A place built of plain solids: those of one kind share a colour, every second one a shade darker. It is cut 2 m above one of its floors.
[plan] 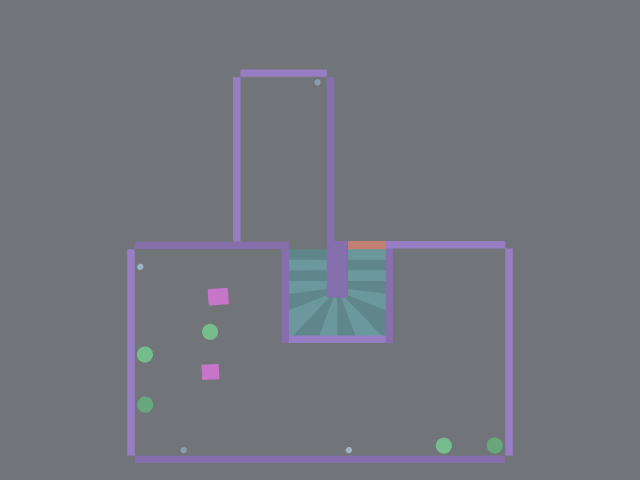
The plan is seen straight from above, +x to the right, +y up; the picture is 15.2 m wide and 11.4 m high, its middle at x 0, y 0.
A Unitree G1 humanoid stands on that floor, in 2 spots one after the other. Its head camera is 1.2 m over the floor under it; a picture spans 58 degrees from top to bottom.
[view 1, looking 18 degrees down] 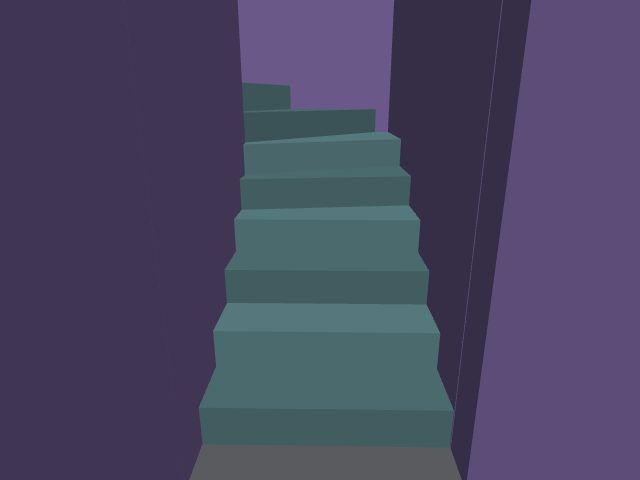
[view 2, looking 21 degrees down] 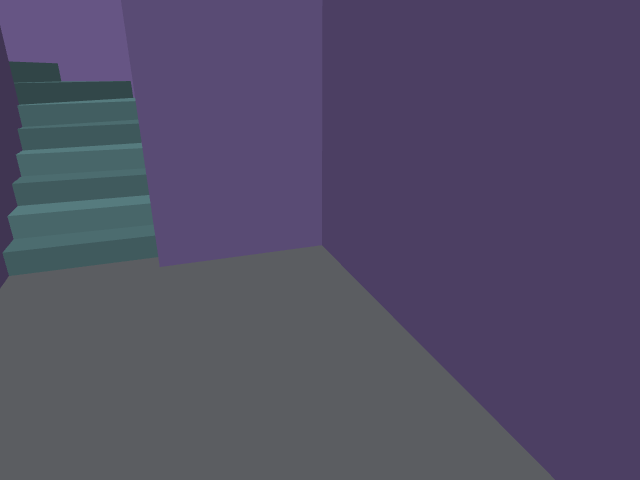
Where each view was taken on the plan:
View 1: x -0.29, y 1.05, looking -89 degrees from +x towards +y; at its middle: tread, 2.12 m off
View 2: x -0.84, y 2.79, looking -110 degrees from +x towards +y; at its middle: wall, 3.23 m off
